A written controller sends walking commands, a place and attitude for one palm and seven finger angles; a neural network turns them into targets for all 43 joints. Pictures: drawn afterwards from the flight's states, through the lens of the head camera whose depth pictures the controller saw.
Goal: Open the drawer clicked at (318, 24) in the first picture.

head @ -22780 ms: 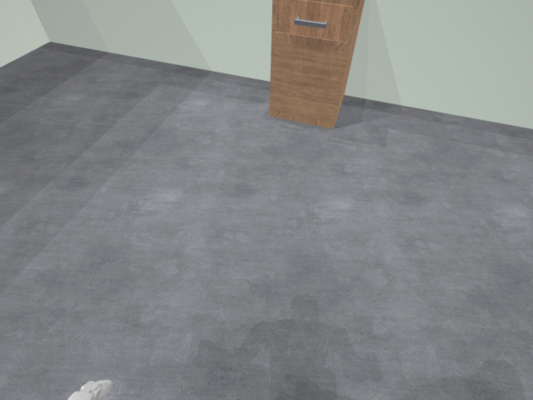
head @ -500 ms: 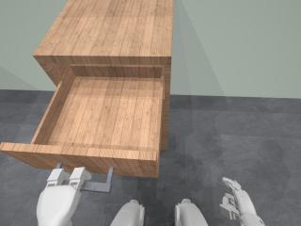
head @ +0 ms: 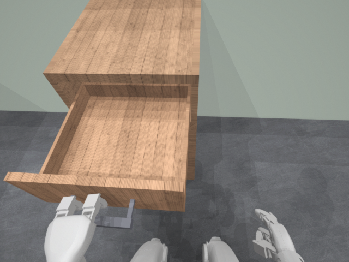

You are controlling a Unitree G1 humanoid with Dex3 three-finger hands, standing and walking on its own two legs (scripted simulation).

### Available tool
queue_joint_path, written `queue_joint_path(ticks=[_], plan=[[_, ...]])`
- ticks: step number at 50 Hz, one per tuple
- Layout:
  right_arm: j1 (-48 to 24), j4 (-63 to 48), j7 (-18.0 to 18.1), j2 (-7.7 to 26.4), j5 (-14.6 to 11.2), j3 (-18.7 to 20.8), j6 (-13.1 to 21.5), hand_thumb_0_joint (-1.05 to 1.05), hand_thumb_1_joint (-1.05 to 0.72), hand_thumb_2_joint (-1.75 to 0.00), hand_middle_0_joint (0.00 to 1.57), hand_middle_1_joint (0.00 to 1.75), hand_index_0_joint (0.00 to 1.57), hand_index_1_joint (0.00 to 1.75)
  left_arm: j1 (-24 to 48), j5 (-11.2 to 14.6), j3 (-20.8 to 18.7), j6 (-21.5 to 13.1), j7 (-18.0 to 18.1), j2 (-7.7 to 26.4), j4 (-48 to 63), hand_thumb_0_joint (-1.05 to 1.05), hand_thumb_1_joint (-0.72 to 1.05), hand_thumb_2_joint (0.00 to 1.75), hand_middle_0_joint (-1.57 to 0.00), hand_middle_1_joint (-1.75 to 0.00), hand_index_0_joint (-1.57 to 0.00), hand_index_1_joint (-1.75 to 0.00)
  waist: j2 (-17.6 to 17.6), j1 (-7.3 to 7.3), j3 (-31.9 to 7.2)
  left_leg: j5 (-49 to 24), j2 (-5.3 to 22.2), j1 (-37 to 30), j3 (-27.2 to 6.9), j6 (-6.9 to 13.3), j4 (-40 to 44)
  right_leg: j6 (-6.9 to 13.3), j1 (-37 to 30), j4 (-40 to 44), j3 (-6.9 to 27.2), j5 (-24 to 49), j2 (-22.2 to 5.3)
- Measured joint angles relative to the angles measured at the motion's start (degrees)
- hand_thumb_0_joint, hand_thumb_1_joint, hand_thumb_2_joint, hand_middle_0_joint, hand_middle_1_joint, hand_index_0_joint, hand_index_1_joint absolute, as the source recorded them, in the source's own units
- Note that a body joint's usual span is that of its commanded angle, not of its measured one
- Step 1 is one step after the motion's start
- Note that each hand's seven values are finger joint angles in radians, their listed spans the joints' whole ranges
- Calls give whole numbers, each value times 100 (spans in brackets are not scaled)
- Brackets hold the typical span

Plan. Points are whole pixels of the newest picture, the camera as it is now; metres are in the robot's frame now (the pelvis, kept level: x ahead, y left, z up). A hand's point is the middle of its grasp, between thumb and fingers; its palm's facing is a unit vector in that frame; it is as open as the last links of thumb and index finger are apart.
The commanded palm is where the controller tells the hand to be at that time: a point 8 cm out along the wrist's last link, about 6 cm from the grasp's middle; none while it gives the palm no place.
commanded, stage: lift the hand off the handle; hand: left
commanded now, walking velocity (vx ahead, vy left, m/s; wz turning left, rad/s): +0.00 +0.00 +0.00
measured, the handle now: (99, 211) +0.23 +0.20 -0.03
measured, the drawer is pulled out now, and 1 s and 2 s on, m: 0.30 0.30 0.30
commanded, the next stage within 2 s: none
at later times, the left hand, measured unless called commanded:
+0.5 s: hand (77, 235) +0.18 +0.22 +0.00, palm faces -0.07 -0.12 -0.99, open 13.8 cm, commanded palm +0.16 +0.21 +0.05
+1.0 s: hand (72, 226) +0.19 +0.21 +0.04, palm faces -0.04 -0.14 -0.99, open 13.7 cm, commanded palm +0.17 +0.21 +0.09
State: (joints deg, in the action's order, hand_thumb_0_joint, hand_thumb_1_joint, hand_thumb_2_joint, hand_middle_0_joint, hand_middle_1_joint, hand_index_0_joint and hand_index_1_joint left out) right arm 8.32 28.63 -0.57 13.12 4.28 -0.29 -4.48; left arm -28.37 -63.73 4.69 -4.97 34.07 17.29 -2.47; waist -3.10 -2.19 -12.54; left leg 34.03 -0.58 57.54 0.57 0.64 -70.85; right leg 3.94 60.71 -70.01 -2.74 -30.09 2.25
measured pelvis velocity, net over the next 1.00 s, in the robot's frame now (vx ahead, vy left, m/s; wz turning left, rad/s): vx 0.02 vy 0.01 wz -0.02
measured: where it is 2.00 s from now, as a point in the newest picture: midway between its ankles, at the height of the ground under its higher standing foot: outside the picture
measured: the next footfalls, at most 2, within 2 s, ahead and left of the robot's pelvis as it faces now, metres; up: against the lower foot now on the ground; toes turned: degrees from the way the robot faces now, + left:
none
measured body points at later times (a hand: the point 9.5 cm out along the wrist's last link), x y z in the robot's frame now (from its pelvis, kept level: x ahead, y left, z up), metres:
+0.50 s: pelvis +0.01 +0.00 +0.03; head +0.07 -0.03 +0.47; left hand +0.18 +0.22 +0.06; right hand +0.20 -0.22 -0.08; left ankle +0.00 +0.12 -0.63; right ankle +0.03 -0.08 -0.63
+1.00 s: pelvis +0.02 +0.01 +0.05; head +0.07 -0.02 +0.49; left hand +0.18 +0.22 +0.09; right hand +0.21 -0.21 -0.06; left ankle +0.00 +0.12 -0.63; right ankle +0.03 -0.08 -0.63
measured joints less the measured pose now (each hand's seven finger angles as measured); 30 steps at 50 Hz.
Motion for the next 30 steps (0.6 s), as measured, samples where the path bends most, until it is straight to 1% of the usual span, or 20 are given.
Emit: queue_joint_path(ticks=[7,14,18,23,30], plan=[[53,-59,8,70,4,3,10,1,-91,-90,20,29,20,30,-43,65,41,30,-115,31,-48,0,-49,30,-30,-119,-32,-120,8,4,66,-88,-14,-234,-27,-1,220,-3,-249,219,-14,70,-10],[54,-71,-12,83,14,32,4,1,-91,-90,20,29,20,30,-39,53,-17,-93,-102,81,142,0,-49,30,-31,-120,-32,-120,9,0,84,-111,0,-403,-6,0,343,-5,-407,338,13,102,9],[76,-106,-45,78,-13,40,-33,1,-91,-90,20,29,20,30,-104,100,-15,9,-122,63,173,0,-49,30,-31,-120,-32,-120,-47,5,89,-131,-1,-558,14,11,457,-19,-554,442,39,122,13],[139,-115,-37,60,-51,13,-54,1,-91,-90,20,29,20,30,-189,197,21,76,-220,32,203,0,-49,30,-31,-120,-32,-120,-37,-28,124,-197,-10,-786,46,23,669,-35,-761,620,82,175,10],[200,-140,-62,74,-45,-8,-48,1,-91,-90,20,29,20,30,-368,181,19,-28,-276,103,345,0,-49,30,-32,-120,-32,-120,-9,-52,172,-277,-19,-1031,40,27,897,-44,-1013,842,88,244,6]])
